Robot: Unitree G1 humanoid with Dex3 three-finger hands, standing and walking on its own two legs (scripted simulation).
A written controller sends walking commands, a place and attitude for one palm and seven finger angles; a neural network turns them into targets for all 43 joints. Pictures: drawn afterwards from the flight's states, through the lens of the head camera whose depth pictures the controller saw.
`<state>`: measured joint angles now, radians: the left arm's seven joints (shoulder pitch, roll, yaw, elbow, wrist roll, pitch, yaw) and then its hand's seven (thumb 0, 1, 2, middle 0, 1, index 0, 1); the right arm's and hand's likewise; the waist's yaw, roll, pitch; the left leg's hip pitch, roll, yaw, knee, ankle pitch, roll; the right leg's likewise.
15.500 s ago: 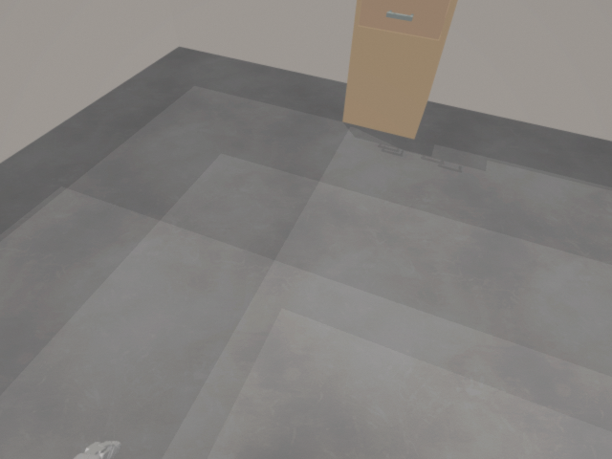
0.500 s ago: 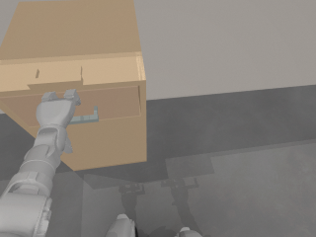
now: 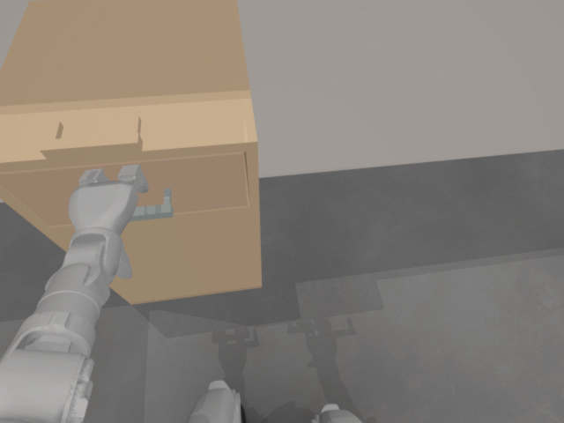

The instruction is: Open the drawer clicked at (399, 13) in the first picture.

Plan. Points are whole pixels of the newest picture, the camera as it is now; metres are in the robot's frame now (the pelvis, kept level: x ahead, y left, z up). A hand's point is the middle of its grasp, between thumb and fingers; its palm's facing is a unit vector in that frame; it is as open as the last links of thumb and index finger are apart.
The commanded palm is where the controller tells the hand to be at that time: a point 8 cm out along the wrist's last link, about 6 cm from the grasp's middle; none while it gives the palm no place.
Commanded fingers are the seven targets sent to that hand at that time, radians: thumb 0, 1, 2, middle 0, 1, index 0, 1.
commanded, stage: lower the fingers behind the handle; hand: left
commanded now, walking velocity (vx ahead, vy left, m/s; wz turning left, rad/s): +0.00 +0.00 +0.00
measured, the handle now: (137, 205) +0.48 +0.25 -0.07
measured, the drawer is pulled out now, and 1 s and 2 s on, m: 0.00 0.00 0.00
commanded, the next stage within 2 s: lift the fingers back up to retry in 1.34 s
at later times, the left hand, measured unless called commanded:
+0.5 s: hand (119, 230) +0.42 +0.26 -0.06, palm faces -0.04 -0.04 -1.00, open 13.8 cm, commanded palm +0.41 +0.25 -0.01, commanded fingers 0.00 -0.50 0.30 -0.30 -1.20 -0.30 -1.20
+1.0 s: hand (121, 232) +0.42 +0.26 -0.07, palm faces +0.01 +0.00 -1.00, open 13.8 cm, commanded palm +0.41 +0.24 -0.04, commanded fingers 0.00 -0.50 0.30 -0.30 -1.20 -0.30 -1.20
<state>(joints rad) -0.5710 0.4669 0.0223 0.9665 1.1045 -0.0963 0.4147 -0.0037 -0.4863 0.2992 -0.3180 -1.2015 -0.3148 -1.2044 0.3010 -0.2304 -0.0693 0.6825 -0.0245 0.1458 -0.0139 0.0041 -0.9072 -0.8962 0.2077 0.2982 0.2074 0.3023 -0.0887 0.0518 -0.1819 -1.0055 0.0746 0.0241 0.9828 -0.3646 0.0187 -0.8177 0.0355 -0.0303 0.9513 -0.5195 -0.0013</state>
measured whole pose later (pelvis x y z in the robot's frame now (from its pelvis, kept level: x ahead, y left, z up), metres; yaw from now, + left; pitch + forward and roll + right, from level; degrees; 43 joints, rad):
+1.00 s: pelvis -0.04 +0.00 -0.05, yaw -1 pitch +26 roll -5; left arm -0.71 0.49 -0.01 1.03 1.12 -0.03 0.49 0.00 -0.49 0.30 -0.25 -1.32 -0.32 -1.20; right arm 0.29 -0.24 -0.04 0.68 -0.04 0.13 0.00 0.00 -0.91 -0.90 0.21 0.30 0.21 0.30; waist -0.09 0.06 -0.21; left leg -1.29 0.08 0.00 1.23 -0.40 0.03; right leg -1.10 0.04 -0.05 1.23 -0.59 0.01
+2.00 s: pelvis -0.01 +0.01 -0.01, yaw +0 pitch +23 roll -4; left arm -0.60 0.50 0.03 0.91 1.07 -0.05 0.42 0.00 -0.49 0.30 -0.32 -1.21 -0.32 -1.21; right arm 0.31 -0.23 -0.06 0.70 -0.02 0.13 -0.02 0.00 -0.91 -0.90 0.21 0.30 0.21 0.30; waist -0.09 0.05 -0.16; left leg -1.06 0.08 0.01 1.02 -0.36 0.03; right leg -0.86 0.04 -0.03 0.98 -0.51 0.01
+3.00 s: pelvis +0.00 +0.00 +0.00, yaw +0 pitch +21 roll -3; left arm -0.55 0.47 0.02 0.93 1.08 -0.09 0.42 0.00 -0.49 0.30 -0.32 -1.20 -0.32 -1.20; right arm 0.32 -0.24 -0.07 0.70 -0.01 0.15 -0.02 0.01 -0.91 -0.90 0.21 0.30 0.21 0.30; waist -0.08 0.06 -0.17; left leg -0.98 0.07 0.02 0.97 -0.36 0.02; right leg -0.79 0.04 -0.03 0.93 -0.51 0.00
